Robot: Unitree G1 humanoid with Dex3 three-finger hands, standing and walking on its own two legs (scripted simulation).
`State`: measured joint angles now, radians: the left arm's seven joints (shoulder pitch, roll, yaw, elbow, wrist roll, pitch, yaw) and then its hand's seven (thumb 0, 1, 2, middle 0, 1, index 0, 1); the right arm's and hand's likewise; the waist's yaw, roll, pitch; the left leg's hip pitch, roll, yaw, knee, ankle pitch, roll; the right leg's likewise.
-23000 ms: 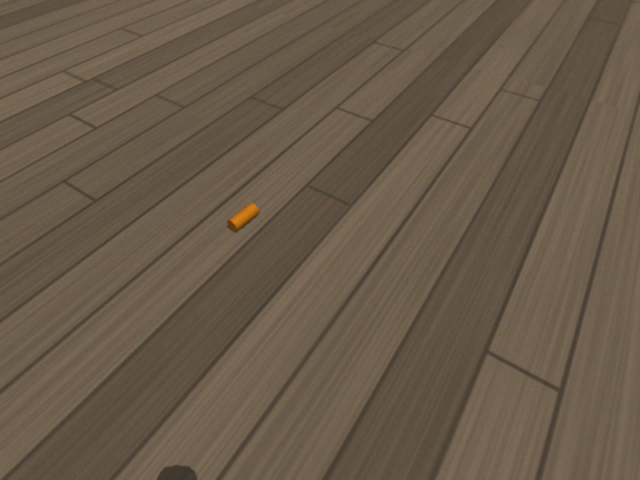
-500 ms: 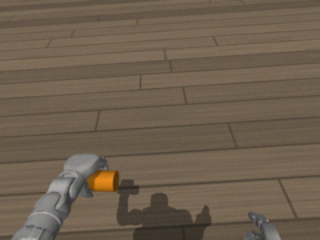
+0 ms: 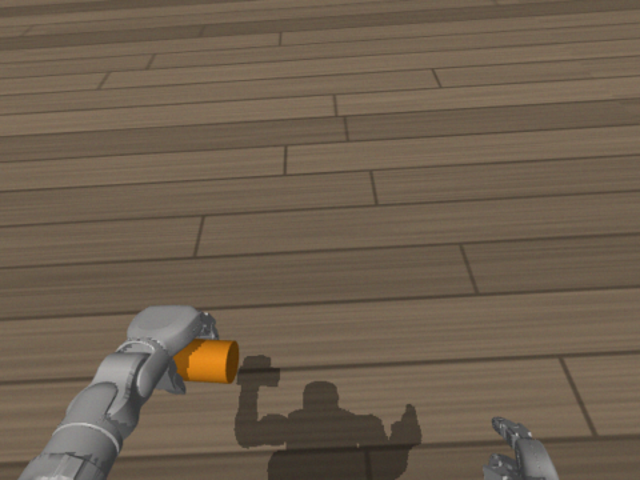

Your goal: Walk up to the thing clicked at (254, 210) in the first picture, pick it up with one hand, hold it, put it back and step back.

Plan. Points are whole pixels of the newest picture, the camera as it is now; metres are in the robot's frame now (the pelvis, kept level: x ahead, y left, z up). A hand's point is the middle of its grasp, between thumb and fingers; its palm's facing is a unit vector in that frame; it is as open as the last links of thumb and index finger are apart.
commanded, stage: hold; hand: left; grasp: from above
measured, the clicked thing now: (188, 359) +0.29 +0.21 -0.06
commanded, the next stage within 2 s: crouch in 0.14 s
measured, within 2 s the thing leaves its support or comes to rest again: neither
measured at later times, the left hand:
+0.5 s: hand (178, 362) +0.29 +0.23 -0.06, palm faces -0.48 -0.02 -0.88, open 8.6 cm
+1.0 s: hand (209, 388) +0.34 +0.25 -0.29, palm faces -0.42 +0.08 -0.90, open 8.6 cm
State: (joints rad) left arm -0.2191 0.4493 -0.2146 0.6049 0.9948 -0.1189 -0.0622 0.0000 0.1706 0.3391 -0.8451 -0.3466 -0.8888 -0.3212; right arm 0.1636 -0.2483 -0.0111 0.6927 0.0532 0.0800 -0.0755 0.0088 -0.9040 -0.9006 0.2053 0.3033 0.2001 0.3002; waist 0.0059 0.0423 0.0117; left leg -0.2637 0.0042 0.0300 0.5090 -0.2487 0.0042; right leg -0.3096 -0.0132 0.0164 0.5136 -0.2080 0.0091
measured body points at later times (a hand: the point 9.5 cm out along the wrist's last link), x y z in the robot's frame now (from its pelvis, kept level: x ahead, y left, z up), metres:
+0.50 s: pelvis +0.01 +0.00 +0.00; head +0.04 -0.01 +0.45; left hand +0.31 +0.23 -0.01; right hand +0.15 -0.25 -0.12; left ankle +0.01 +0.12 -0.74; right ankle +0.04 -0.13 -0.74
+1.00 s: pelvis -0.04 +0.01 -0.17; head +0.10 +0.03 +0.26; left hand +0.35 +0.25 -0.24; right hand +0.03 -0.28 -0.29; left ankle +0.01 +0.12 -0.74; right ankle +0.04 -0.12 -0.74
